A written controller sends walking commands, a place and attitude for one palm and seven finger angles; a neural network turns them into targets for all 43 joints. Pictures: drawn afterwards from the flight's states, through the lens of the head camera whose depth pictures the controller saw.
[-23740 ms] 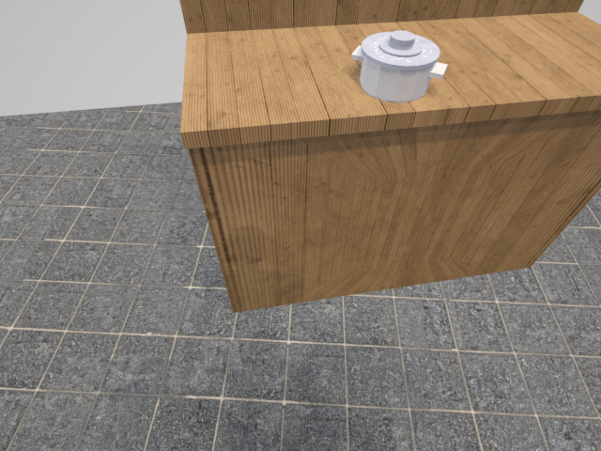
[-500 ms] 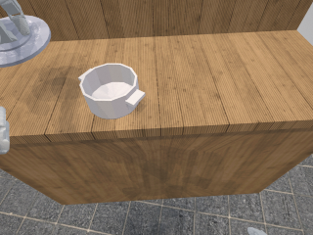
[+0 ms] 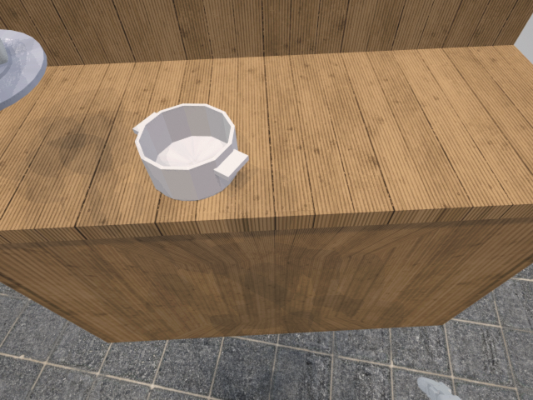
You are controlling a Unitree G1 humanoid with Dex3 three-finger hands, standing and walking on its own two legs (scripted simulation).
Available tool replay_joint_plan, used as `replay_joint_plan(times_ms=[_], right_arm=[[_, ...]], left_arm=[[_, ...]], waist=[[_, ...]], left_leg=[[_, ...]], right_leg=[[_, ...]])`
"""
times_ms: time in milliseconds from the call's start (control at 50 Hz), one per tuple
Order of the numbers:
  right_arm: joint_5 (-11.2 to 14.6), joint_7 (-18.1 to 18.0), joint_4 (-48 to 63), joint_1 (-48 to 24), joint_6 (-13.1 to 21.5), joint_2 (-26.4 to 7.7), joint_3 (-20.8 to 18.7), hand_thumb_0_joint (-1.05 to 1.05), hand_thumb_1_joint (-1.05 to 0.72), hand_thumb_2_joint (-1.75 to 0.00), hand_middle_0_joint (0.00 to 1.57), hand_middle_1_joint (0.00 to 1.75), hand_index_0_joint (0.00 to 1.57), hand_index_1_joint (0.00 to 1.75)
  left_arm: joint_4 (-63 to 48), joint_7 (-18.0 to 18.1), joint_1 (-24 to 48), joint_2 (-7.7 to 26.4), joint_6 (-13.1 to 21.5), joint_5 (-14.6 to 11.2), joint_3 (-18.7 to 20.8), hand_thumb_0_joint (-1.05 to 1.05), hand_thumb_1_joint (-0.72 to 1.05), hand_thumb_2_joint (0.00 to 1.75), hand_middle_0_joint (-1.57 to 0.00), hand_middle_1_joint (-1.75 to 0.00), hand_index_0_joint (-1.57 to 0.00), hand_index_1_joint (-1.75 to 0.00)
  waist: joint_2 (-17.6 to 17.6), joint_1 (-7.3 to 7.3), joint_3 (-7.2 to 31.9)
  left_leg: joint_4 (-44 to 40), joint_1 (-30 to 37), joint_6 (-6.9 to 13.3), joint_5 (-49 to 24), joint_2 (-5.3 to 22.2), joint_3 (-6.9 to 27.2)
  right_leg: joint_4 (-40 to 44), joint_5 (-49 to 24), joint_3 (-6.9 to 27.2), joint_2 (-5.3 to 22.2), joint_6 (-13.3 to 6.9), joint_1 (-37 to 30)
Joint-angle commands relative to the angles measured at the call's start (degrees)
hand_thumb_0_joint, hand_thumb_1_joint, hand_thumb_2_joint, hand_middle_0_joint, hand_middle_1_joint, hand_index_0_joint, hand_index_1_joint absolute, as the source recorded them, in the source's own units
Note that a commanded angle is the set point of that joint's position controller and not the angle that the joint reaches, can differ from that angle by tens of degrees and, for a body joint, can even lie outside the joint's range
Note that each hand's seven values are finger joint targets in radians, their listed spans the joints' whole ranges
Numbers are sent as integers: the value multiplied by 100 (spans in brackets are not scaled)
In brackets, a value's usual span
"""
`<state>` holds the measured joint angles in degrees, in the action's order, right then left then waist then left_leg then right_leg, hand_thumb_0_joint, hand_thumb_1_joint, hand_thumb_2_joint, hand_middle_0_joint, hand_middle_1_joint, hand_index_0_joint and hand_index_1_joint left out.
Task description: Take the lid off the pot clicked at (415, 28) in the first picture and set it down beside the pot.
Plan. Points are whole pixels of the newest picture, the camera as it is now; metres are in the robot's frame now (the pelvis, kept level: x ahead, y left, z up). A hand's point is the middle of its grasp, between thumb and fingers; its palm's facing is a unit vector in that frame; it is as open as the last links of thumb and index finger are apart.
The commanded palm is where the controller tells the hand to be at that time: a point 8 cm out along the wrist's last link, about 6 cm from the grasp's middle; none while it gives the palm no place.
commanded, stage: move the lid sideways beside the pot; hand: left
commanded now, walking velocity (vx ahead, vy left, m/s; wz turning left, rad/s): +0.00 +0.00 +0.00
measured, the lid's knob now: out of the picture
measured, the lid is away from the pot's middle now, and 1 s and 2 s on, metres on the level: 0.24 0.23 0.24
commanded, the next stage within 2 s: lower the lid onto the table in 0.10 s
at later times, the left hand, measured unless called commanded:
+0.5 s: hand out of the picture +0.44 +0.33 +0.28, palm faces -0.16 -0.17 -0.97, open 5.5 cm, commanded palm +0.43 +0.33 +0.35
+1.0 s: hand out of the picture +0.44 +0.33 +0.25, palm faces -0.25 -0.19 -0.95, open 5.5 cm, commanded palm +0.44 +0.34 +0.32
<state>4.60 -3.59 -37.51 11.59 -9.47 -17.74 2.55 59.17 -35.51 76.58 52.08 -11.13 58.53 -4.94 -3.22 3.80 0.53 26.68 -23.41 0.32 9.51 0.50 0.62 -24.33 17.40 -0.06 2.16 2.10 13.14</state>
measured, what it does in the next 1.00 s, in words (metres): stands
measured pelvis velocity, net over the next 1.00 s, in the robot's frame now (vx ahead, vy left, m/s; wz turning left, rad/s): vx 0.00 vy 0.00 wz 0.00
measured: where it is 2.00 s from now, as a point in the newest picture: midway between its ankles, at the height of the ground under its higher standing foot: outside the picture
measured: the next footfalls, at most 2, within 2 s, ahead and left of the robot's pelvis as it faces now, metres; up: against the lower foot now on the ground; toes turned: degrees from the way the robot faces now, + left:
none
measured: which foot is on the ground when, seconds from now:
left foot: down 0.00-1.00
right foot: down 0.00-1.00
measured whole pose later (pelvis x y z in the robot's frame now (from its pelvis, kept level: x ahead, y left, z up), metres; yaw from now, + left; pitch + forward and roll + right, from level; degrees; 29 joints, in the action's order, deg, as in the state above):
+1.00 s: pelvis +0.00 +0.00 +0.00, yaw +0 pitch +6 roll -1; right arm 4.4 -3.9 -38.8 14.2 -7.7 -18.4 1.6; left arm 60.1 -33.7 71.0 50.3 -11.7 56.7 -4.4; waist -2.7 4.4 0.6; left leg 27.5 -23.5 0.1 10.1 0.8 0.8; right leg -24.9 17.8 -0.2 1.8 1.8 13.0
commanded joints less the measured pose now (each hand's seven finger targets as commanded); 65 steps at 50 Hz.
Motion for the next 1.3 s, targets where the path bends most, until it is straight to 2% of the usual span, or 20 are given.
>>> replay_joint_plan(times_ms=[0,40,80,140,160,240,260,300,360,440,540,560,640,740,760,820,920,1020,1100,1280], right_arm=[[9,-93,569,27,165,-832,-303,0,-90,-90,20,30,20,30],[37,-71,546,15,201,-878,-305,0,-90,-90,20,30,20,30],[0,-57,561,59,180,-858,-345,0,-90,-90,20,30,20,30],[51,-33,536,11,212,-884,-332,0,-90,-90,20,30,20,30],[22,-11,557,102,244,-863,-364,0,-90,-90,20,30,20,30],[29,11,502,99,277,-939,-348,0,-90,-90,20,30,20,30],[18,54,550,130,263,-916,-339,0,-90,-90,20,30,20,30],[22,19,532,84,261,-859,-352,0,-90,-90,20,30,20,30],[12,49,595,43,321,-907,-339,0,-90,-90,20,30,20,30],[25,16,583,2,325,-932,-323,0,-90,-90,20,30,20,30],[6,-18,606,-40,350,-916,-318,0,-90,-90,20,30,20,30],[-12,-17,616,17,337,-896,-312,0,-90,-90,20,30,20,30],[2,-47,592,-53,326,-907,-303,0,-90,-90,20,30,20,30],[2,-80,554,-44,352,-892,-302,0,-90,-90,20,30,20,30],[-20,-83,494,103,330,-887,-308,0,-90,-90,20,30,20,30],[-2,-117,457,98,331,-881,-320,0,-90,-90,20,30,20,30],[-15,-92,502,169,408,-888,-389,0,-90,-90,20,30,20,30],[28,-71,459,175,251,-930,-366,0,-90,-90,20,30,20,30],[17,-77,507,197,305,-925,-387,0,-90,-90,20,30,20,30],[16,-52,565,167,198,-938,-423,0,-90,-90,20,30,20,30]], left_arm=[[-1445,420,3447,1835,111,228,361,0,59,110,-68,-94,-95,-108],[-1393,368,3135,1640,110,99,224,0,59,110,-68,-94,-95,-108],[-1524,415,3208,2018,131,215,566,0,59,110,-68,-94,-95,-108],[-1853,355,3281,1425,110,3,35,0,59,110,-68,-94,-95,-108],[-2417,432,3655,1828,122,56,384,0,59,110,-68,-94,-95,-108],[-1375,363,2894,1584,-288,10,327,0,59,110,-68,-94,-95,-108],[-1911,410,3248,1948,-304,80,580,0,59,110,-68,-94,-95,-108],[-1486,382,3103,1348,-409,76,137,0,59,110,-68,-94,-95,-108],[-2166,453,3315,1736,-444,71,435,0,59,110,-68,-94,-95,-108],[-1426,426,2635,1486,-503,7,306,0,59,110,-68,-94,-95,-108],[-1655,488,2961,1515,-439,-19,323,0,59,110,-68,-94,-95,-108],[-1865,543,3159,1898,-405,83,622,0,59,110,-68,-94,-95,-108],[-1183,487,2664,1521,-356,-9,355,0,59,110,-68,-94,-95,-108],[-1314,494,2972,1270,-241,-70,69,0,59,110,-68,-94,-95,-108],[-1396,552,3116,1702,-212,42,412,0,59,110,-68,-94,-95,-108],[-970,520,2991,1492,-137,26,241,0,59,110,-68,-94,-95,-108],[-1601,598,2991,1718,-8,-7,500,0,59,110,-68,-94,-95,-108],[-1009,520,2402,1645,0,-93,439,0,59,110,-68,-94,-95,-108],[-1689,602,2842,1883,119,-47,583,0,59,110,-68,-94,-95,-108],[-1507,633,2189,2051,179,-112,869,0,59,110,-68,-94,-95,-108]], waist=[[-483,35,2632],[-438,41,2472],[-475,10,2766],[-782,70,2612],[-853,36,3077],[-648,-2,2518],[-657,-78,2954],[-501,56,2541],[-680,-46,3019],[-346,-11,2426],[-407,-11,2572],[-395,-65,2876],[-131,-2,2297],[-374,66,2400],[-306,29,2624],[-281,94,2274],[-690,53,2889],[-231,74,2250],[-769,65,2866],[-536,42,2790]], left_leg=[[136,2278,377,-1953,-256,-250],[193,2309,382,-2178,-226,-258],[256,2378,404,-2324,-243,-252],[251,2618,372,-2574,-194,-209],[233,2866,365,-2617,-183,-145],[231,2498,363,-2596,-251,-148],[160,2597,350,-2524,-244,-122],[203,2501,380,-2403,-263,-126],[140,2711,347,-2496,-235,-66],[184,2349,362,-2263,-263,-118],[147,2398,370,-2008,-279,-111],[87,2449,360,-1913,-276,-96],[135,2096,371,-1693,-315,-173],[133,2259,386,-1657,-293,-190],[97,2297,376,-1566,-280,-181],[75,2085,391,-1341,-303,-205],[265,2550,415,-2231,-264,-131],[177,2003,396,-1673,-254,-250],[317,2466,422,-2311,-235,-180],[411,2299,433,-2373,-237,-184]], right_leg=[[262,-1848,-259,-438,-362,99],[263,-1993,-275,-438,-388,152],[216,-2102,-233,-446,-359,34],[252,-2010,-305,-466,-394,292],[258,-1907,-264,-488,-342,173],[259,-2058,-306,-493,-428,242],[249,-1998,-271,-481,-365,11],[283,-1922,-328,-486,-380,281],[227,-1859,-298,-486,-379,105],[221,-1877,-326,-475,-422,231],[199,-1743,-304,-469,-429,201],[202,-1665,-262,-470,-381,33],[185,-1773,-303,-455,-420,161],[208,-1727,-287,-459,-416,233],[239,-1678,-241,-469,-367,86],[264,-1665,-269,-463,-379,201],[143,-2007,-242,-495,-377,167],[211,-1971,-275,-478,-352,162],[113,-2117,-253,-509,-360,164],[52,-2184,-256,-523,-363,184]])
